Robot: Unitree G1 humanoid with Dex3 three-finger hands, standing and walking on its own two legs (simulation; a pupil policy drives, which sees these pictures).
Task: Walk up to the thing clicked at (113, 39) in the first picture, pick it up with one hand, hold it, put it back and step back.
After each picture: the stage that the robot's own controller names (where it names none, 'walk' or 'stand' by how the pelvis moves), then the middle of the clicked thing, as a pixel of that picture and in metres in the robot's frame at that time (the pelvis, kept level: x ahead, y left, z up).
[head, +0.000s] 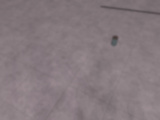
stand; (114, 40) +1.40 -0.36 -0.72
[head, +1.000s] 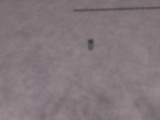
walk; (90, 44) +1.31 +0.02 -0.70
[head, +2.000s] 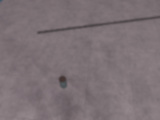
walk; (63, 82) +0.79 +0.24 -0.71
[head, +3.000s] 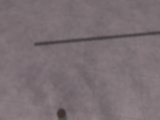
walk; (62, 115) +0.44 +0.18 -0.69
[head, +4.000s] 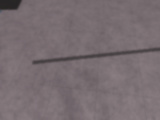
stand; out of the picture +0.28 +0.18 -0.71
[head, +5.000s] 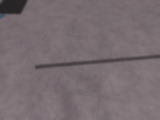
stand; out of the picture +0.27 +0.14 -0.72
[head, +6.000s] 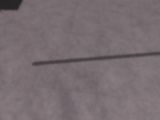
stand; out of the picture +0.28 +0.15 -0.72
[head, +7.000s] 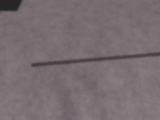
stand; out of the picture +0.27 +0.17 -0.73
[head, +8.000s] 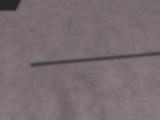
stand; out of the picture +0.26 +0.17 -0.73
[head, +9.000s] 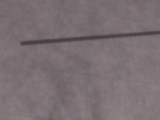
go down; out of the picture +0.29 +0.17 -0.68
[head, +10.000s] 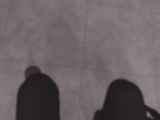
go down; (34, 75) +0.35 +0.22 -0.29
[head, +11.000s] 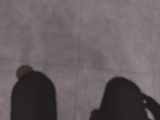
close in; (27, 75) +0.34 +0.23 -0.27
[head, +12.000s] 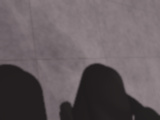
close in; out of the picture +0.32 +0.25 -0.21
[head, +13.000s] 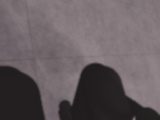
close; out of the picture +0.33 +0.26 -0.20
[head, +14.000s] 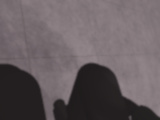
lift; out of the picture +0.32 +0.26 -0.22
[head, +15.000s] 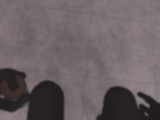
lift; (16, 93) +0.27 +0.23 -0.06
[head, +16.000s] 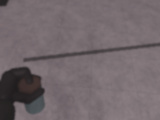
hold; (32, 95) +0.30 +0.17 +0.02
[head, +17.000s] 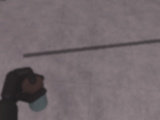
hold; (35, 94) +0.31 +0.17 -0.01
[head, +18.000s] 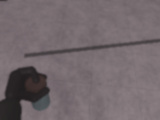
hold; (38, 93) +0.31 +0.16 -0.01
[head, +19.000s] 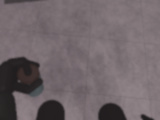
crouch; (31, 81) +0.34 +0.19 -0.08
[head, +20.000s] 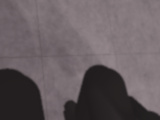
lower; out of the picture +0.33 +0.27 -0.21
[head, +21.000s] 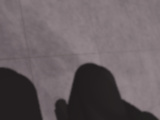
lower; out of the picture +0.34 +0.28 -0.22
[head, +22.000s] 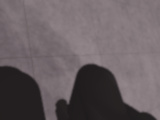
lower; out of the picture +0.33 +0.27 -0.22
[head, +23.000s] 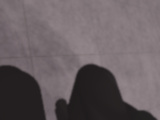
lower; out of the picture +0.33 +0.28 -0.22
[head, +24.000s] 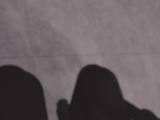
loosen; out of the picture +0.32 +0.27 -0.22
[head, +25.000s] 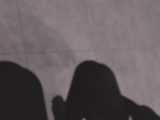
withdraw; out of the picture +0.31 +0.26 -0.22
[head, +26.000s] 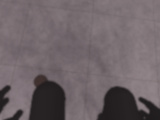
walk; (42, 83) +0.35 +0.22 -0.37
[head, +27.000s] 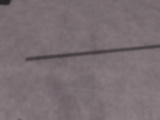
stand; out of the picture +0.28 +0.17 -0.66
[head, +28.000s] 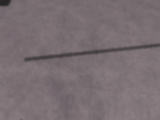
stand; out of the picture +0.29 +0.19 -0.66
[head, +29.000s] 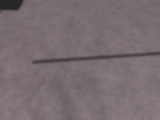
stand; out of the picture +0.30 +0.17 -0.71
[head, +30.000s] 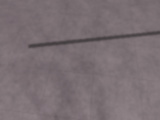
walk; out of the picture +0.32 +0.18 -0.70
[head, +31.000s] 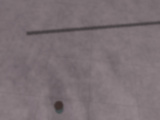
walk; (59, 107) +0.45 +0.14 -0.70
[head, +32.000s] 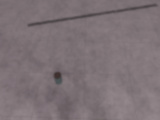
walk; (58, 78) +0.74 +0.26 -0.69
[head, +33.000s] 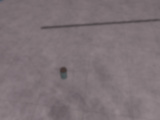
stand; (63, 73) +0.93 +0.20 -0.71
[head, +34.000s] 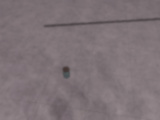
stand; (66, 72) +0.92 +0.18 -0.72
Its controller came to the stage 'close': yes
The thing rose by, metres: 0.69
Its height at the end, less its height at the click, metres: +0.00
